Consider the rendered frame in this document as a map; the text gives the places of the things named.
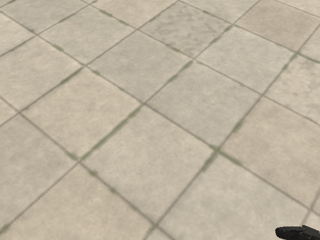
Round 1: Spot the right robot hand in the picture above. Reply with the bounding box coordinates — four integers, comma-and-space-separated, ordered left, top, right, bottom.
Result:
275, 225, 320, 240

